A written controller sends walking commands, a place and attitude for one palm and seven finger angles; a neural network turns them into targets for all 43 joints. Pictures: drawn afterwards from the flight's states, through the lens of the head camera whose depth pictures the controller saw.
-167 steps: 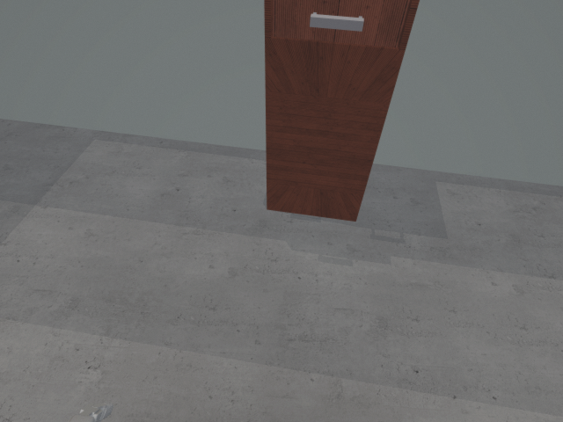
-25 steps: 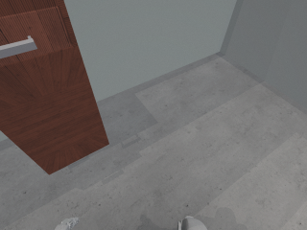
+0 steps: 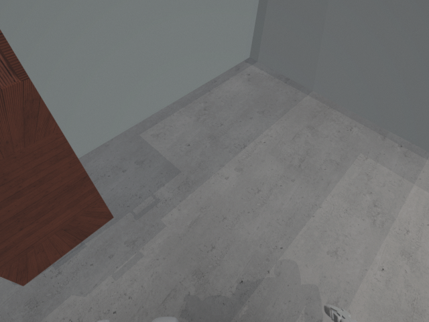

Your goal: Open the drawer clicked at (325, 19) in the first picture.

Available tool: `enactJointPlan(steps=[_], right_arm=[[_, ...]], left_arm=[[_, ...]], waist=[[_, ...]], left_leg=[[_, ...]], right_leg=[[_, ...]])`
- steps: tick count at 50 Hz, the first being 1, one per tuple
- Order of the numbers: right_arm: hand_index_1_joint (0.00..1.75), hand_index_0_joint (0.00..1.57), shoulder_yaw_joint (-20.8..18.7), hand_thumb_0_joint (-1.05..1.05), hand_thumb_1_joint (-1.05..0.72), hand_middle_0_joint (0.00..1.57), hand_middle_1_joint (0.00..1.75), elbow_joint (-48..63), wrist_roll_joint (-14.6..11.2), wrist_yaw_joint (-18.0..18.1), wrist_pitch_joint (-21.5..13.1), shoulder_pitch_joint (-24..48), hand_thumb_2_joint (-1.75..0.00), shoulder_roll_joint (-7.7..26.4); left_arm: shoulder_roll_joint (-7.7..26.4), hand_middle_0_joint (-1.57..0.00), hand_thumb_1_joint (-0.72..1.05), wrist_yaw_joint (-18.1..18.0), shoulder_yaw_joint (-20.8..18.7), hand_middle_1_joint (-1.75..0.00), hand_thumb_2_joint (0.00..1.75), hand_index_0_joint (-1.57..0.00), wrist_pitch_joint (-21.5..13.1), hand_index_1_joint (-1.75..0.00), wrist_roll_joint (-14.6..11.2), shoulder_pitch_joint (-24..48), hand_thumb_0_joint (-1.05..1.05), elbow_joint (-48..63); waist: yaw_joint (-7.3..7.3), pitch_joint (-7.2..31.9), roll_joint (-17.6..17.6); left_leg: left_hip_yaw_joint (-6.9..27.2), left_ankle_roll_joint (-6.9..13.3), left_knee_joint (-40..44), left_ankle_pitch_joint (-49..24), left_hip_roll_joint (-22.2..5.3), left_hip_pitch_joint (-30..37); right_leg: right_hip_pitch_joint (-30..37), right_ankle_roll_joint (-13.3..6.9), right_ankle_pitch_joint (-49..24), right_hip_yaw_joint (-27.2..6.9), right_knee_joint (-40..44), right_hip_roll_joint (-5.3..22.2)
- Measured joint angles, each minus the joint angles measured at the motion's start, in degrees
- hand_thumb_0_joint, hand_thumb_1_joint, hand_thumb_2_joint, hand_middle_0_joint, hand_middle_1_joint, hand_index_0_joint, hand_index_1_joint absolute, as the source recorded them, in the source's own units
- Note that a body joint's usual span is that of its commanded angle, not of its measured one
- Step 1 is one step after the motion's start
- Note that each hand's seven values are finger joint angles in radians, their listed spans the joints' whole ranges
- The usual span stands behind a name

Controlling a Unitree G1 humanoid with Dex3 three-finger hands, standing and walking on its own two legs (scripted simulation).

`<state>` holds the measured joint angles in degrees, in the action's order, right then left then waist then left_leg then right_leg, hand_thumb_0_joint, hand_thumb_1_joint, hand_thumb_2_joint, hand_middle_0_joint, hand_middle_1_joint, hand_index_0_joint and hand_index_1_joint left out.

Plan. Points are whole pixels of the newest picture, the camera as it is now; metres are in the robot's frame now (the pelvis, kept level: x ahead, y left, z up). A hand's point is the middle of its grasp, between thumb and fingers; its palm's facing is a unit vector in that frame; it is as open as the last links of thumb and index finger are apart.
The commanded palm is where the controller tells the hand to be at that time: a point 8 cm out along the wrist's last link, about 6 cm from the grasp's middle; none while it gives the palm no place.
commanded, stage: walk to a spot facing it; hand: left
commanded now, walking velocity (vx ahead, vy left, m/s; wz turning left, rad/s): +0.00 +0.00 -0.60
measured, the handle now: out of the picture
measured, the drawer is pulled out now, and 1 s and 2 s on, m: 0.00 0.00 0.00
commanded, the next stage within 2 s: turn to face it in 1.58 s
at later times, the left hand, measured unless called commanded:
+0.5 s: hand (135, 319) +0.14 +0.17 -0.15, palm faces -0.30 -0.92 -0.23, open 7.4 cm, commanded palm none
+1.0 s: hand (152, 317) +0.15 +0.14 -0.16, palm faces -0.47 -0.86 -0.21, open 7.4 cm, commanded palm none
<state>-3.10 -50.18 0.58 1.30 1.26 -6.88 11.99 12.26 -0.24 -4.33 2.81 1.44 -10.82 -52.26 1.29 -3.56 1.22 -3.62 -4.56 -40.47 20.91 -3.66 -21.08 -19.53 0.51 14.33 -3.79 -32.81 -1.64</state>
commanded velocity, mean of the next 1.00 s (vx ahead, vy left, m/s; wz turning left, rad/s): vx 0.05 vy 0.00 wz -0.60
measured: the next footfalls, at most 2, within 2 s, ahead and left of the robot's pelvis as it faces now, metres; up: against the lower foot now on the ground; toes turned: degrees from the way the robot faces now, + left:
left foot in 0.02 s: +0.05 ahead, +0.12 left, +0.00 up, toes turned +4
right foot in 0.54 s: -0.03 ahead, -0.11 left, +0.00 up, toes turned -27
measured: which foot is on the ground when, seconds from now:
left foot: up 0.00-0.00, down 0.02-0.54, up 0.56-1.00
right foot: down 0.00-0.02, up 0.04-0.52, down 0.54-1.00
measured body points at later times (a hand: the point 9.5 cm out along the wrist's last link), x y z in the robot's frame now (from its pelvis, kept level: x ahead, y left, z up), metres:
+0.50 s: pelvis -0.01 +0.01 +0.00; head +0.03 -0.01 +0.45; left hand +0.16 +0.22 -0.14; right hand -0.07 -0.24 -0.15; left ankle +0.01 +0.12 -0.73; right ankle -0.07 -0.10 -0.71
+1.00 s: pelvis +0.00 -0.01 +0.01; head +0.03 -0.01 +0.46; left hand +0.17 +0.18 -0.14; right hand -0.04 -0.29 -0.12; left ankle +0.08 +0.09 -0.70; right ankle -0.07 -0.10 -0.73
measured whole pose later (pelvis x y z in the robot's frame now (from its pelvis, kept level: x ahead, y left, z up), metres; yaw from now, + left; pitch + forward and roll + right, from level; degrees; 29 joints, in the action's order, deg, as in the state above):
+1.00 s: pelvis +0.00 -0.01 +0.01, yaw -34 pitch +1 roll +0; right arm -3.4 -51.6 1.2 0.3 1.8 -8.0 12.8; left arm 11.8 0.3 -3.8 1.1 1.4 -15.1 -53.7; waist 2.7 -1.8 1.1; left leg -2.4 -4.6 -44.0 24.0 -2.7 -22.0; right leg -13.1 -1.7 15.0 -6.1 -27.5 -4.0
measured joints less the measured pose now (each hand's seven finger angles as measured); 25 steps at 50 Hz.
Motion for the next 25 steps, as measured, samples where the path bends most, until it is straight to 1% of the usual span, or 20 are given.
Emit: enactJointPlan(steps=[1,2,3,4,5,7,8,9,11,14,19,23,25], right_arm=[[0.29,0.2,0.2,0.0,-0.91,0.2,0.29,0.3,0.0,0.1,-0.5,-0.1,-0.9,0.0],[0.29,0.2,0.4,0.0,-0.91,0.2,0.29,0.2,0.1,0.2,-0.9,0.0,-0.9,-0.6],[0.29,0.2,0.8,0.0,-0.91,0.2,0.29,0.3,0.3,0.1,-1.0,-0.1,-0.9,-1.0],[0.3,0.2,1.2,0.0,-0.91,0.2,0.29,0.4,0.5,0.0,-1.0,-0.4,-0.9,-1.2],[0.3,0.2,1.4,0.0,-0.91,0.2,0.29,0.4,0.7,-0.1,-0.9,-0.7,-0.9,-1.5],[0.3,0.2,1.7,0.0,-0.91,0.21,0.29,0.4,0.9,0.1,-0.8,-1.5,-0.9,-2.0],[0.3,0.2,1.7,0.0,-0.91,0.21,0.29,0.4,0.9,0.2,-0.8,-1.9,-0.9,-2.2],[0.3,0.2,1.8,0.0,-0.91,0.21,0.29,0.3,0.9,0.3,-0.8,-2.3,-0.9,-2.3],[0.3,0.2,1.7,0.0,-0.91,0.21,0.29,0.0,0.8,0.3,-1.0,-3.1,-0.9,-2.5],[0.3,0.21,1.3,0.0,-0.91,0.21,0.29,-0.6,0.7,0.2,-1.1,-4.2,-0.9,-2.5],[0.3,0.21,0.6,0.0,-0.91,0.21,0.29,-2.1,0.9,-0.2,-0.9,-6.0,-0.9,-2.2],[0.3,0.21,-0.3,0.0,-0.91,0.21,0.29,-3.5,1.1,-0.6,-0.6,-7.0,-0.9,-1.0],[0.3,0.2,-0.8,0.0,-0.91,0.21,0.29,-4.1,1.1,-0.8,-0.4,-7.6,-0.9,-0.2]], left_arm=[[0.4,-0.21,0.9,0.0,-0.2,-0.3,0.89,-0.2,0.3,-0.3,-0.2,-0.4,0.0,0.1],[1.2,-0.21,0.9,0.0,-0.6,-0.3,0.89,-0.2,0.7,-0.3,-0.5,-0.3,0.0,-0.1],[1.7,-0.21,0.9,0.0,-1.0,-0.3,0.89,-0.2,1.0,-0.3,-0.5,-0.4,0.0,-0.2],[2.1,-0.2,0.9,0.1,-1.2,-0.3,0.89,-0.2,1.3,-0.3,-0.4,-0.6,0.0,-0.3],[2.5,-0.2,0.9,0.3,-1.5,-0.3,0.89,-0.2,1.5,-0.3,-0.2,-0.9,0.0,-0.5],[3.1,-0.2,0.91,0.9,-2.0,-0.3,0.89,-0.2,1.7,-0.3,0.1,-1.5,0.0,-0.7],[3.3,-0.2,0.91,1.2,-2.1,-0.3,0.89,-0.2,1.7,-0.3,0.1,-1.7,0.0,-0.8],[3.5,-0.2,0.91,1.4,-2.2,-0.3,0.89,-0.2,1.7,-0.3,0.2,-1.9,0.0,-0.8],[3.5,-0.2,0.91,1.6,-2.3,-0.3,0.9,-0.19,1.8,-0.3,0.1,-2.3,0.0,-0.8],[3.1,-0.2,0.91,1.7,-2.2,-0.3,0.9,-0.19,2.2,-0.3,0.0,-2.4,0.0,-0.9],[2.0,-0.2,0.91,1.8,-1.8,-0.3,0.9,-0.19,2.7,-0.3,0.0,-1.2,0.0,-0.8],[0.9,-0.2,0.91,1.8,-1.1,-0.3,0.9,-0.19,2.2,-0.3,-0.1,0.7,0.0,-0.2],[0.4,-0.2,0.91,1.7,-0.7,-0.3,0.9,-0.19,1.5,-0.3,-0.2,1.6,0.0,0.4]], waist=[[0.13,0.3,0.2],[0.29,0.2,1.5],[0.58,0.1,2.2],[0.81,0.1,2.4],[0.9,0.2,2.5],[0.87,0.4,2.5],[0.79,0.4,2.4],[0.76,0.4,2.3],[0.63,0.3,2.0],[0.23,0.2,1.4],[-0.94,-0.7,0.5],[-2.22,-1.4,-1.0],[-2.75,-1.5,-1.8]], left_leg=[[-0.4,0.6,4.8,-2.5,0.2,2.1],[-1.2,2.2,5.3,-3.3,0.7,2.5],[-2.1,3.8,4.8,-3.2,0.6,2.6],[-2.9,5.0,4.7,-3.0,0.2,3.0],[-3.6,5.7,5.3,-2.9,-0.4,3.8],[-4.9,6.2,7.8,-3.7,-1.2,5.5],[-5.5,6.2,9.0,-4.3,-1.4,6.3],[-6.2,6.2,10.1,-4.8,-1.7,6.9],[-7.5,6.4,11.7,-5.6,-2.1,7.9],[-9.6,6.4,12.8,-5.9,-2.7,8.7],[-13.2,6.0,12.5,-5.5,-4.0,9.0],[-16.1,4.9,9.9,-4.2,-5.9,8.3],[-17.4,4.0,7.5,-3.1,-7.1,7.5]], right_leg=[[-0.7,0.5,0.5,-0.5,-1.3,-0.4],[-1.8,0.6,2.6,-1.4,-3.9,-0.3],[-3.3,0.7,7.1,-1.4,-8.7,-0.5],[-5.0,1.1,10.5,-0.8,-14.5,-0.8],[-6.6,1.5,11.8,0.1,-20.1,-0.9],[-9.0,2.2,10.9,1.6,-29.3,-0.2],[-9.7,2.6,9.8,2.2,-32.5,0.3],[-10.1,2.9,8.7,2.5,-34.7,0.9],[-10.1,3.5,7.4,3.0,-36.5,2.1],[-8.8,4.1,7.1,3.8,-34.2,3.7],[-5.4,4.1,9.2,6.0,-24.8,5.6],[-1.9,3.0,10.7,8.1,-15.4,5.4],[0.5,2.1,8.8,9.1,-9.4,4.8]])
